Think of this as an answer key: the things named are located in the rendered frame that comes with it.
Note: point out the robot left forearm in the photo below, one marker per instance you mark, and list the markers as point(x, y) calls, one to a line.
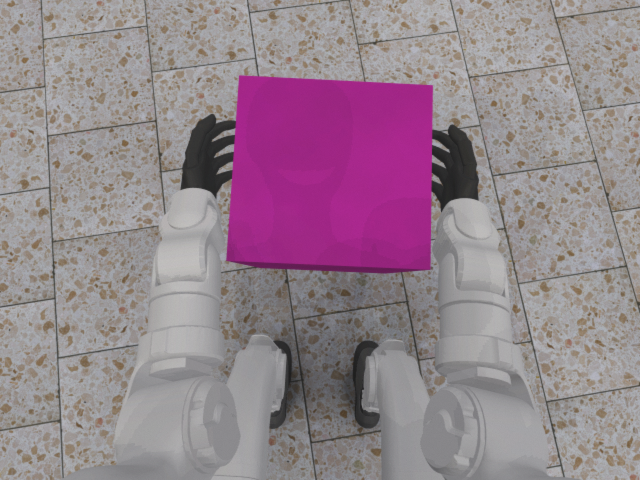
point(183, 337)

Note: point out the right robot upper arm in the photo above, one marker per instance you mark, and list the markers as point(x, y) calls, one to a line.
point(475, 434)

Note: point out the robot right foot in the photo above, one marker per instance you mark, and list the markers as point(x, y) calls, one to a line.
point(365, 418)

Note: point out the left robot upper arm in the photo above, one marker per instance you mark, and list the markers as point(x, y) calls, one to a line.
point(181, 430)

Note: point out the carton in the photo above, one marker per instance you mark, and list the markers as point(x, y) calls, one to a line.
point(331, 175)

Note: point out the right robot shin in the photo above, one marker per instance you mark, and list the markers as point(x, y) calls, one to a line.
point(386, 345)

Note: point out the robot right forearm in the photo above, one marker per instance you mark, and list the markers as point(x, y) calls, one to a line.
point(476, 347)

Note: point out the robot right hand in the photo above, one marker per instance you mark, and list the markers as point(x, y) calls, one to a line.
point(459, 178)

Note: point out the robot left hand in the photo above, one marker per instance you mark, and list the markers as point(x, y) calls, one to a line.
point(200, 167)

